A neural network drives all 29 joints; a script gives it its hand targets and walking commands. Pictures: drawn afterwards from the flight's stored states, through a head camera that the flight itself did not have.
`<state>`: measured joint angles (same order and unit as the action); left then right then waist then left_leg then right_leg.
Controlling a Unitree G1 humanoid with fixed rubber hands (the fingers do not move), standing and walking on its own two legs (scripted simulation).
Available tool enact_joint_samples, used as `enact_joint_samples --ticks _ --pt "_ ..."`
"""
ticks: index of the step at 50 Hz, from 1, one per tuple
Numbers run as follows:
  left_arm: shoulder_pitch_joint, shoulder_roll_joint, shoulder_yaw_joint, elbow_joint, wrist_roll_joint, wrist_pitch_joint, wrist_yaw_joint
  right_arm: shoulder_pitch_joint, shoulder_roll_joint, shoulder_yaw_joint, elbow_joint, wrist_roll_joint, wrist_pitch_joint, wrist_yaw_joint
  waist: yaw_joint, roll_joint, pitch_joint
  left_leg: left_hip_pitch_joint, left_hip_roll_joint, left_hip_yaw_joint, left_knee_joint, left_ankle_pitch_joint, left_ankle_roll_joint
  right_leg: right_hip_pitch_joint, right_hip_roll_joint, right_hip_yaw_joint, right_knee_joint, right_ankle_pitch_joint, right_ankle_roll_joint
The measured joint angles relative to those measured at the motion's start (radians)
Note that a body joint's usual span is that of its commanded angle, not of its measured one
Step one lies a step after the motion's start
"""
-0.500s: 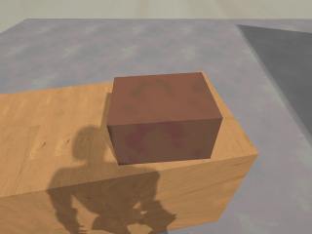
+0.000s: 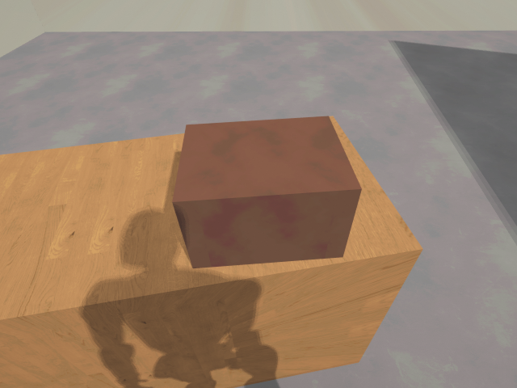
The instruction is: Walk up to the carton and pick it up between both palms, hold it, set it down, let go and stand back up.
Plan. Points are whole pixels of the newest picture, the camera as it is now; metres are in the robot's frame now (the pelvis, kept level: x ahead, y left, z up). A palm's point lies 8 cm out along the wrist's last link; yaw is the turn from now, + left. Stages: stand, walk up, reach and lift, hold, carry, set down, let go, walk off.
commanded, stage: stand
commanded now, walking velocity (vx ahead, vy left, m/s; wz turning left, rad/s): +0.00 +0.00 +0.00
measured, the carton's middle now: (263, 189) +0.51 +0.03 +0.02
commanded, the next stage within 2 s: none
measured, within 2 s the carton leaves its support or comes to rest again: neither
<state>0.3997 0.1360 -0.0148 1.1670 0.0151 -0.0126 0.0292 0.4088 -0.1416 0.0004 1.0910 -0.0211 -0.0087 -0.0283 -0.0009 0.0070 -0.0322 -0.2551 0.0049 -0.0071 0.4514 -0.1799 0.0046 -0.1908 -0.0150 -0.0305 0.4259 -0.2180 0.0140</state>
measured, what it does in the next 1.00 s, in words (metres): stands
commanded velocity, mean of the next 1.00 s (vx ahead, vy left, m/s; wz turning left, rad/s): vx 0.00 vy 0.00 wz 0.00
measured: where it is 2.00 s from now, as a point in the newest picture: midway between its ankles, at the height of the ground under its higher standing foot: outside the picture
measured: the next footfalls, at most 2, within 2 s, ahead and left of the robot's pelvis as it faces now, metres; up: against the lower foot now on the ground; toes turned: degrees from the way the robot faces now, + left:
none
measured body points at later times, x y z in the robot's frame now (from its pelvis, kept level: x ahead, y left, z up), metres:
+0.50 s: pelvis -0.01 +0.00 +0.00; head -0.01 +0.00 +0.45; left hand -0.07 +0.21 -0.16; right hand -0.05 -0.21 -0.16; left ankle +0.04 +0.11 -0.74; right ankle +0.01 -0.13 -0.74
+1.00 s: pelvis +0.02 -0.01 +0.00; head +0.01 -0.01 +0.45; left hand -0.03 +0.20 -0.16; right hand -0.02 -0.22 -0.16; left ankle +0.04 +0.12 -0.74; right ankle +0.01 -0.13 -0.74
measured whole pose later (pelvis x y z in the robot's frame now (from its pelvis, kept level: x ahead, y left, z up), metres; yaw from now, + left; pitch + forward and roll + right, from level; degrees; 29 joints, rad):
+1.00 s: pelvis +0.02 -0.01 +0.00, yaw +0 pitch +0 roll +0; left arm 0.40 0.12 0.00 1.15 0.01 -0.02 0.04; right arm 0.38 -0.12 0.00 1.13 -0.01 -0.02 -0.03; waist 0.00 0.00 -0.03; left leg -0.24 0.01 -0.01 0.44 -0.20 -0.01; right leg -0.18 0.00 -0.02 0.43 -0.25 0.00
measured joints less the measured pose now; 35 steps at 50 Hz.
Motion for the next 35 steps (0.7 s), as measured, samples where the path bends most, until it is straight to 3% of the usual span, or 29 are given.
enact_joint_samples --ticks 35 --pt "0.005 -0.016 0.006 -0.028 -0.002 0.004 0.002 -0.024 0.014 0.002 0.031 0.007 -0.002 0.002 0.001 -0.001 -0.007 -0.022 0.001 0.002 -0.007 0.004 -0.005 -0.031 0.002 0.011 0.008 -0.002 -0.002"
